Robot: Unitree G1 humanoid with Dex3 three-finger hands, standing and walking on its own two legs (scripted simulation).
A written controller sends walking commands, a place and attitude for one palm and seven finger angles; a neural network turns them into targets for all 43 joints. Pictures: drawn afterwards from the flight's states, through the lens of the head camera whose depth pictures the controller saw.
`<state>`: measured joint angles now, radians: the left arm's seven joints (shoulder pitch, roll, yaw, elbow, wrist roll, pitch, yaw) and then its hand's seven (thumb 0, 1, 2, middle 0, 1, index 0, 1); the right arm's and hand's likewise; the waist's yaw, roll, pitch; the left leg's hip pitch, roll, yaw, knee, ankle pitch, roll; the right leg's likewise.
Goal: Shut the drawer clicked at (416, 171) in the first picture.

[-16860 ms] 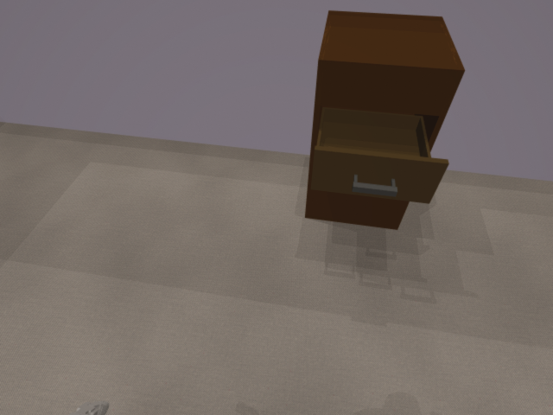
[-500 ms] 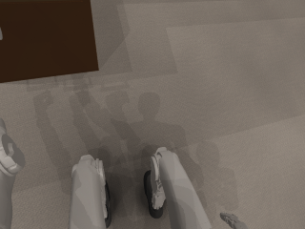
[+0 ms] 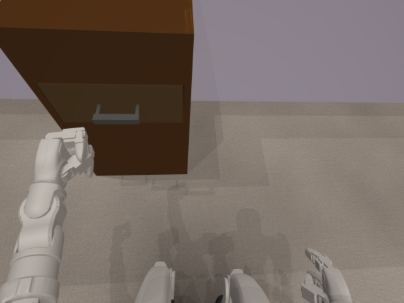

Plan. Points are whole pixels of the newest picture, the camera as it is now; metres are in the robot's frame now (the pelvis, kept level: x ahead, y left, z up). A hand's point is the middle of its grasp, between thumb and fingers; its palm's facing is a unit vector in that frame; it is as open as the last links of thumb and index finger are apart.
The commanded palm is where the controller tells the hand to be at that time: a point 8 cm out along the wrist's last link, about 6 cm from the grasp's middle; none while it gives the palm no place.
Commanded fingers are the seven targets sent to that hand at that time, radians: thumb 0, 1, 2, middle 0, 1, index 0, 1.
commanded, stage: draw the hand back to the body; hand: left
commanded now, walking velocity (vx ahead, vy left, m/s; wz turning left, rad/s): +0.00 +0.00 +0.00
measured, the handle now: (117, 113) +0.62 +0.26 -0.15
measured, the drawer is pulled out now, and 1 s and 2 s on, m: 0.00 0.00 0.00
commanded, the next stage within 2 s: step back with the hand held close in 0.84 s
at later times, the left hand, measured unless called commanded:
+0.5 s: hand (3, 179) +0.26 +0.24 +0.19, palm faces +0.33 -0.87 -0.37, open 3.2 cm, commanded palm +0.21 +0.28 +0.23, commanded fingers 0.00 0.90 0.90 -1.40 -1.60 -1.40 -1.60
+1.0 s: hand out of the picture +0.20 +0.22 +0.26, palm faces +0.41 -0.82 -0.40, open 3.2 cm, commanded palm +0.15 +0.26 +0.28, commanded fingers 0.00 0.90 0.90 -1.40 -1.60 -1.40 -1.60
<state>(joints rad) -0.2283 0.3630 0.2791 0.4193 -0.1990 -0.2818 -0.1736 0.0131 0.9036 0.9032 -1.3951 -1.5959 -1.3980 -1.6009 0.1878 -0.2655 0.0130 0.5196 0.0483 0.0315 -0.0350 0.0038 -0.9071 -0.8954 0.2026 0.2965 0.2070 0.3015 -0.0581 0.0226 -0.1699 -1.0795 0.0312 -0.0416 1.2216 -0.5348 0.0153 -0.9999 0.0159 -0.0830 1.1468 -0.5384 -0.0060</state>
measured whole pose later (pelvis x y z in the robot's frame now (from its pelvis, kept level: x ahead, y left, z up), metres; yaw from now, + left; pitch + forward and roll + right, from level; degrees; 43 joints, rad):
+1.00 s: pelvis +0.03 -0.02 +0.10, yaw +1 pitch -3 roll +0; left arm 0.55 0.33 0.28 -0.47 -0.08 -0.09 0.10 0.01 0.89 0.90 -1.40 -1.59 -1.40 -1.60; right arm 0.23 -0.22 0.03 0.58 0.02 -0.12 -0.09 0.01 -0.91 -0.90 0.20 0.30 0.21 0.30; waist 0.06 0.09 -0.02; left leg -0.17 0.02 -0.01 0.52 -0.30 -0.01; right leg -0.12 0.02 -0.05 0.50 -0.32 -0.03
